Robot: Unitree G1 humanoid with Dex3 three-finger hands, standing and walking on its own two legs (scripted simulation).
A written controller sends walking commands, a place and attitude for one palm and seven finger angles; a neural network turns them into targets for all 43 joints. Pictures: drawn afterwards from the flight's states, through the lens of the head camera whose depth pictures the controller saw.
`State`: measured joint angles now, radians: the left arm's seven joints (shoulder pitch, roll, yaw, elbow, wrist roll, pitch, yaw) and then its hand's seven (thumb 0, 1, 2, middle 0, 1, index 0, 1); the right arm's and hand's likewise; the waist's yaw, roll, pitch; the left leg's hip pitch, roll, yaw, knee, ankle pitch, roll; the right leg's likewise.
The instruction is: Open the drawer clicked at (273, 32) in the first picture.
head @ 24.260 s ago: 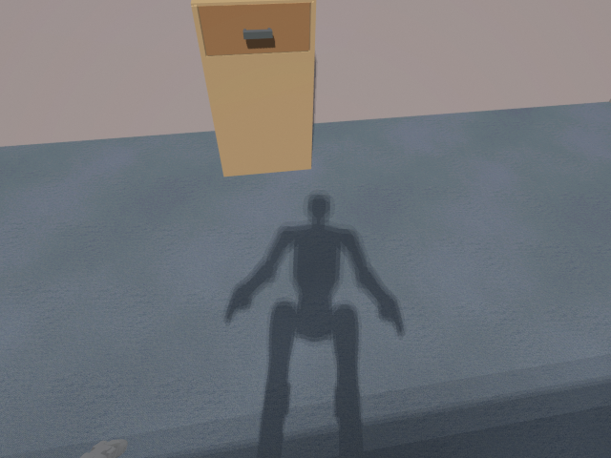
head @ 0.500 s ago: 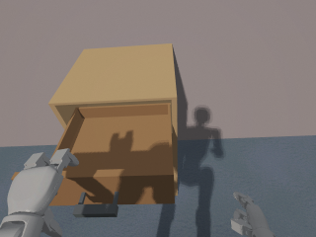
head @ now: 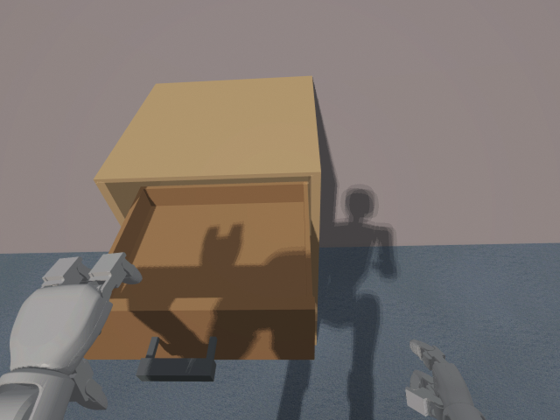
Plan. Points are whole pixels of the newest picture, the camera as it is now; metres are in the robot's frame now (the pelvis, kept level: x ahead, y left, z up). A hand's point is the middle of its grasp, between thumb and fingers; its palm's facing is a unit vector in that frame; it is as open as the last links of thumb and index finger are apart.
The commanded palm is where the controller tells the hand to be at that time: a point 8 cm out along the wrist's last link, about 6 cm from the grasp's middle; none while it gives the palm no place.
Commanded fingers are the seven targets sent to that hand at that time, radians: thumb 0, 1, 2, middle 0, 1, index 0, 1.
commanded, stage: draw the hand back to the body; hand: left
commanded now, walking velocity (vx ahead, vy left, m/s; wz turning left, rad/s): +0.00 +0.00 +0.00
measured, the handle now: (180, 355) +0.21 +0.21 -0.05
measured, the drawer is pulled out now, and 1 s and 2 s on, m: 0.29 0.29 0.29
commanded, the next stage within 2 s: step back with the hand held close in 1.32 s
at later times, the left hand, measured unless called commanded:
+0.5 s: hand (109, 320) +0.18 +0.23 +0.13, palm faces +0.36 -0.81 -0.47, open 13.5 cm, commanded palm +0.14 +0.26 +0.17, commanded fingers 0.00 -0.15 0.45 -0.28 -0.98 -0.28 -0.98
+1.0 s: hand (110, 301) +0.19 +0.21 +0.17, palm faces +0.39 -0.81 -0.43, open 9.7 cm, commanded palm +0.14 +0.26 +0.19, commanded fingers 0.00 0.73 0.82 -0.21 -0.41 -0.21 -0.41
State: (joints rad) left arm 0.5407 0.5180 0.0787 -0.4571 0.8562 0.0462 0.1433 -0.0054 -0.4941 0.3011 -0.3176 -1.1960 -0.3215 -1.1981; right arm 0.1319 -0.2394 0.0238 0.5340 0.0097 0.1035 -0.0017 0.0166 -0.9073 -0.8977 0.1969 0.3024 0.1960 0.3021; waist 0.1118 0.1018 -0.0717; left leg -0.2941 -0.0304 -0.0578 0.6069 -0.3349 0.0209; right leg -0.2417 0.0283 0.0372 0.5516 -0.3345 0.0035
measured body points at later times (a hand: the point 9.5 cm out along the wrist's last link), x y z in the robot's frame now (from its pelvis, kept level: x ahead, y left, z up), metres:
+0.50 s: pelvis +0.00 +0.00 +0.00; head -0.01 -0.02 +0.45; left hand +0.15 +0.27 +0.16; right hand +0.21 -0.20 -0.07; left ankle -0.01 +0.11 -0.73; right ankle -0.03 -0.13 -0.73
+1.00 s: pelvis +0.01 -0.03 +0.01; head +0.00 -0.05 +0.46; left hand +0.16 +0.25 +0.19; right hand +0.22 -0.24 -0.07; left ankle -0.01 +0.11 -0.73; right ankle -0.03 -0.13 -0.73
